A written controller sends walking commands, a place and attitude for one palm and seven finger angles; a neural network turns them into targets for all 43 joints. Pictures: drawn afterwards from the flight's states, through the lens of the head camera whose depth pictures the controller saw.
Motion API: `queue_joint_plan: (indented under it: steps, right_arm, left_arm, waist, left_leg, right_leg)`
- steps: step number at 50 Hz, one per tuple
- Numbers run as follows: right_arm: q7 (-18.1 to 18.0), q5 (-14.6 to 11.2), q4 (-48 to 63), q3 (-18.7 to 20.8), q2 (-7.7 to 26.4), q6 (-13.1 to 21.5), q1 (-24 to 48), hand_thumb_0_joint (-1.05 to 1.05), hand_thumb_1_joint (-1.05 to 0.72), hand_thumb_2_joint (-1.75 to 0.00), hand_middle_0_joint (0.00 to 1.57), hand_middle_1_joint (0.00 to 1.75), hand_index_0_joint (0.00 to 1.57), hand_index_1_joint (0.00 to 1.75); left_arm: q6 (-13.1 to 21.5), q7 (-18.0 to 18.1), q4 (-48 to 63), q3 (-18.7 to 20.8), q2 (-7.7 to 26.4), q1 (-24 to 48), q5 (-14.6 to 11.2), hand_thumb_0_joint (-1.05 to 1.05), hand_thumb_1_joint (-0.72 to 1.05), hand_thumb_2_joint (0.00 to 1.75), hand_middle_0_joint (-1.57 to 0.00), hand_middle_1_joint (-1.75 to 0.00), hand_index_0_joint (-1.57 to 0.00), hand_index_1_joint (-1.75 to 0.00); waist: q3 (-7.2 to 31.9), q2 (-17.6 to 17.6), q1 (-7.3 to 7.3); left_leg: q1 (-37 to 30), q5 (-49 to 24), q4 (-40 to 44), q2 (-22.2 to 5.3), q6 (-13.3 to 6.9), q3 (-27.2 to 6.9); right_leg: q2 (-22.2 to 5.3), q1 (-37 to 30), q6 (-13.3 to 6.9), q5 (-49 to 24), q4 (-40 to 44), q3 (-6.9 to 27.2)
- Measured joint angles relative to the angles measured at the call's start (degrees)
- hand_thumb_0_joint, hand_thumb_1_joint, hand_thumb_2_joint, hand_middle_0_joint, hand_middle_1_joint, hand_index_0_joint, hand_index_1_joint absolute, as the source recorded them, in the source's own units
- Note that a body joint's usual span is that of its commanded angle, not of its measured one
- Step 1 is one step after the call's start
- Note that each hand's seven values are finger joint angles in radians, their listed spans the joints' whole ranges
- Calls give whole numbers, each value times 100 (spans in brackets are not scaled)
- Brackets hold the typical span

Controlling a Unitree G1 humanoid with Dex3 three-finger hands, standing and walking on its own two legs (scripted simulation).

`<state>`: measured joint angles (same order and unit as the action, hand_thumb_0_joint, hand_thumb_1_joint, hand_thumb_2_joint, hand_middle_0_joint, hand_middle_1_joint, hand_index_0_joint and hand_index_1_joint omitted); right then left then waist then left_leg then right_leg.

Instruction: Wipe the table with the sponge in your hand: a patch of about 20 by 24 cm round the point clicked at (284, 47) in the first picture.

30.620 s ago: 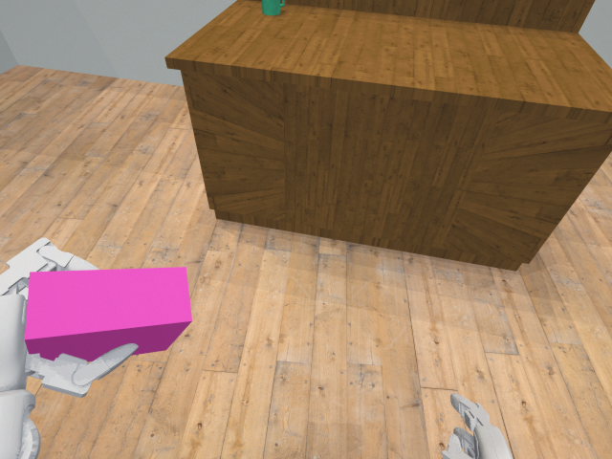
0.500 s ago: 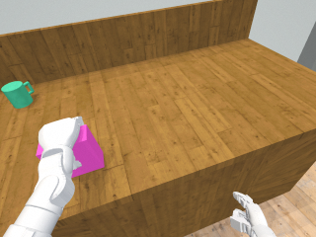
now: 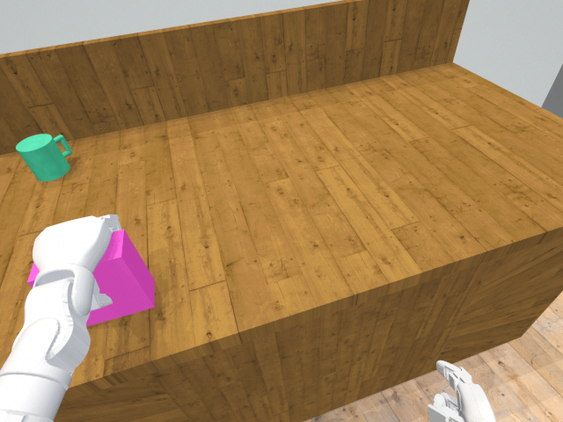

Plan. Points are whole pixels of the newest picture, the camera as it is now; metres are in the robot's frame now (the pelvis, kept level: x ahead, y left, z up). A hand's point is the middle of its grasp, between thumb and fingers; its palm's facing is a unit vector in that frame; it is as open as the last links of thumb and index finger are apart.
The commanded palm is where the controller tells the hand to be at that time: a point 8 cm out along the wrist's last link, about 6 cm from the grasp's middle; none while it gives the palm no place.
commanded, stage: wipe forward along the middle lane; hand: left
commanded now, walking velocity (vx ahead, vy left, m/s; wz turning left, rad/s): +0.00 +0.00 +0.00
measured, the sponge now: (106, 289) +0.28 +0.32 +0.05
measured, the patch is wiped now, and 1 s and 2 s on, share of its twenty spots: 1.00 1.00 1.00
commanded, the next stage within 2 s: slide back across to the first lane in 1.50 s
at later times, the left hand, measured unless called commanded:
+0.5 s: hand (87, 246) +0.32 +0.35 +0.10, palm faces -0.06 -0.01 -1.00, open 9.9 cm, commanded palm +0.31 +0.34 +0.12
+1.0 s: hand (84, 225) +0.36 +0.38 +0.10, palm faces -0.11 +0.00 -0.99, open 9.9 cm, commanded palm +0.36 +0.37 +0.12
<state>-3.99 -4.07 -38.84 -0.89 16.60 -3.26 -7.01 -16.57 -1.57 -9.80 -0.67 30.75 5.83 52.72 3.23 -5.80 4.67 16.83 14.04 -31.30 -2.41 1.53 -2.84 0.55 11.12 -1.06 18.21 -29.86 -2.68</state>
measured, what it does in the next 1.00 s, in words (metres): stands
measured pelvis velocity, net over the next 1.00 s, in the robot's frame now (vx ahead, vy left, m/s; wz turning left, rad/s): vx -0.03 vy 0.02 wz -0.02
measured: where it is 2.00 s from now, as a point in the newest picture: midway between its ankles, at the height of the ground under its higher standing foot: outside the picture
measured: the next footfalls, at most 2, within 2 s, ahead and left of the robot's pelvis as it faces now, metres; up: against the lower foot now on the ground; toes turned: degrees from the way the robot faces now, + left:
none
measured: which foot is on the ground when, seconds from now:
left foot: down 0.00-1.00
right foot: down 0.00-1.00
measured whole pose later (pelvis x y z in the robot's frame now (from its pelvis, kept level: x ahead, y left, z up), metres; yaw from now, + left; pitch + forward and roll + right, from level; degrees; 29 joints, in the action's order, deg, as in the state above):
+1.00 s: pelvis -0.03 +0.02 -0.01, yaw -1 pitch +7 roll -2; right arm -3.7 -4.7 -41.2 0.5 16.8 -6.0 -15.4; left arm -4.4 1.1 -52.9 3.2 37.9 37.3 59.4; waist 5.7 -4.2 -0.3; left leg 30.1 12.6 -35.8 -2.4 0.4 -2.8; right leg 0.7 23.7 0.2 15.6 -32.5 -2.2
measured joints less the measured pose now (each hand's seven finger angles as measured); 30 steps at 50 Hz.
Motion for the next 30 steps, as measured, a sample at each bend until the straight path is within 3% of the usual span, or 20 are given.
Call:
queue_joint_plan:
  steps: [7, 15, 30]
  right_arm:
    - [-71, -38, -111, -29, -32, -10, -14, 2, -90, -90, 20, 30, 20, 30]
    - [-34, -38, -47, 3, -35, -77, -214, 2, -90, -90, 20, 30, 20, 30]
    - [-13, -69, -184, 105, 31, -220, -579, 1, -90, -90, 20, 30, 20, 30]
  left_arm:
    - [40, -21, -861, -79, 18, 740, 141, -1, -47, 104, -74, -136, -75, -136]
    - [375, -106, -1597, 76, 138, 1189, 269, 0, -48, 104, -75, -135, -75, -136]
    - [733, 101, -2843, 153, 289, 2111, 431, 0, -49, 105, -76, -135, -76, -135]
  waist:
    - [7, 31, -19]
    - [76, 59, -145]
    - [170, 92, -275]
  left_leg:
    - [133, -101, 23, 33, -21, -52]
    - [335, -133, -35, 14, -25, -34]
    - [795, -177, -211, 35, -73, -30]
  right_leg:
    - [-25, 118, 11, -77, 11, -50]
    - [-7, 308, 26, -146, 1, -25]
    - [-23, 759, 74, -208, -148, -10]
